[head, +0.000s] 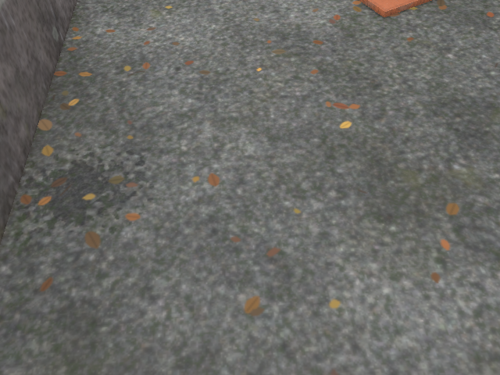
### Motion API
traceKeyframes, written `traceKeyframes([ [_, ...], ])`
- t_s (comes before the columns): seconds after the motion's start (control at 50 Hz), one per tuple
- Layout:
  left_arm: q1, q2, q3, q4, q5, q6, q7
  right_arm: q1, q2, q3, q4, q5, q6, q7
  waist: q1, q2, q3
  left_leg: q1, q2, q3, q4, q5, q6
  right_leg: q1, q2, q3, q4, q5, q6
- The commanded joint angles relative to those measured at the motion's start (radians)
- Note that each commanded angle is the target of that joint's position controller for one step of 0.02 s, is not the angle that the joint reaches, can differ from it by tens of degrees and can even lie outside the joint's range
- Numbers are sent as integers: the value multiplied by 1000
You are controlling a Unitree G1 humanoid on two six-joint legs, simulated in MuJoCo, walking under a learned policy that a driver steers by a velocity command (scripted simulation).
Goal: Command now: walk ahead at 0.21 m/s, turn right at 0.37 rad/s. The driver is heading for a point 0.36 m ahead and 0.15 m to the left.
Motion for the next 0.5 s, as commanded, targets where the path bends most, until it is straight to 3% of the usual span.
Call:
traceKeyframes([
  [0.02, -5, 149, 47, -47, -2, -48, -21, -24, -28, 6, -68, 6, -39, 17, 31, -110, -25, -31, 30, 17, -122, -72, 18, 85, -244, 351, -222, -388, -153],
  [0.06, -56, 163, 59, -53, -7, -31, -26, -17, -27, 3, -78, 12, -68, 24, 31, -134, -21, 71, 5, 59, -278, -111, 44, 59, -207, 313, -195, -374, -168],
  [0.08, -95, 173, 65, -45, -22, -10, -26, 36, -20, 0, -70, 31, -87, 38, -1, -117, -5, 144, -5, 73, -432, -41, 79, 43, -190, 309, -166, -410, -182],
  [0.1, -117, 183, 65, -37, -16, 13, -24, 83, -11, 0, -40, 20, -98, 45, -38, -97, 22, 265, -27, 102, -533, 33, 92, -38, -169, 303, -124, -418, -205],
  [0.12, -82, 137, 55, -21, 5, 30, -28, 129, -27, -7, -10, 26, -108, 50, -41, -69, -9, 427, 4, 51, -570, 54, 116, -126, -148, 302, -48, -383, -209],
  [0.14, -38, 73, 42, 3, 10, 31, -15, 224, -47, -11, 12, 25, -122, 44, -78, -49, -37, 554, 68, -36, -567, 12, 175, -225, -101, 263, 105, -321, -174],
  [0.16, -19, -23, 20, -23, 18, 23, -9, 302, -196, -50, 27, 11, -141, 31, -86, 153, -30, 682, 341, -533, -676, 46, 469, -525, 71, 112, 437, -247, -49],
  [0.18, -74, -2, 19, -27, 49, 5, -10, 314, -178, -37, 46, -20, -137, 31, -102, 145, 39, 714, 467, -890, -865, -116, 591, -785, 79, 155, 654, -226, -22],
  [0.2, -127, 24, 14, -5, 35, -2, 4, 222, -110, -19, 64, -21, -131, 32, -82, 56, 126, 685, 455, -755, -875, -210, 508, -920, 17, 165, 792, -88, -33],
  [0.22, -144, 36, 13, 9, 31, 3, 16, 148, -57, -4, 72, -9, -128, 33, -65, 48, 88, 631, 371, -589, -857, -144, 435, -883, -2, 97, 870, -4, -29],
  [0.24, -133, 41, 13, 22, 48, 10, 20, 121, 8, 23, 86, -7, -122, 33, -47, 46, 31, 594, 312, -457, -853, -27, 395, -808, -16, 82, 897, 81, -32],
  [0.26, -140, 42, 10, 24, 67, 15, 10, 107, 46, 40, 104, -9, -116, 32, -27, 35, 14, 551, 271, -343, -857, 101, 361, -741, -36, 53, 888, 130, -38],
  [0.28, -145, 41, 10, 30, 69, 20, -5, 102, 64, 52, 103, -8, -110, 30, -21, 38, -12, 517, 234, -253, -867, 192, 344, -676, -50, 8, 871, 148, -31],
  [0.32, -211, 49, 13, 23, 49, 15, -20, 162, 25, 44, 128, -17, -110, 30, -60, 30, 3, 514, 192, -167, -880, 375, 341, -639, -53, -52, 760, 161, -7],
  [0.34, -247, 42, 12, 15, 42, 10, -22, 190, 4, 39, 149, -15, -113, 37, -57, 23, -3, 533, 184, -146, -884, 523, 343, -618, -72, -101, 667, 165, 13],
  [0.36, -277, 24, 6, 6, 33, 10, -22, 199, -7, 35, 164, -2, -116, 45, -50, 29, -2, 526, 161, -108, -885, 670, 330, -549, -85, -150, 531, 167, 34],
  [0.4, -338, -26, -14, 8, 38, 30, -36, 255, -5, 28, 201, 20, -120, 61, -68, 50, 11, 477, 124, -45, -882, 815, 302, -384, -84, -212, 301, 143, 43],
  [0.42, -353, -28, -14, 12, 41, 38, -36, 294, -19, 21, 212, 30, -120, 68, -69, 54, 34, 475, 142, -69, -853, 885, 297, -342, -73, -227, 237, 130, 37],
  [0.44, -370, -2, -2, 0, 33, 37, -30, 305, -53, 0, 225, 43, -121, 71, -54, 70, 52, 497, 140, -76, -825, 957, 269, -314, -46, -239, 160, 151, 18],
  [0.46, -355, 52, 19, 3, 20, 31, -25, 285, -94, -14, 214, 56, -125, 75, -31, 79, 47, 517, 166, -104, -793, 1029, 250, -271, -29, -231, 88, 157, 5],
  [0.48, -327, 81, 32, 15, 9, 28, -20, 243, -118, -22, 195, 56, -127, 75, -4, 86, 20, 541, 178, -100, -758, 1117, 221, -214, -16, -226, 27, 206, -19],
  [0.5, -240, 99, 43, 37, 1, 18, -18, 196, -132, -31, 193, 48, -129, 75, 50, 109, 1, 510, 159, -77, -686, 1236, 180, -88, -4, -222, -23, 347, -54],
])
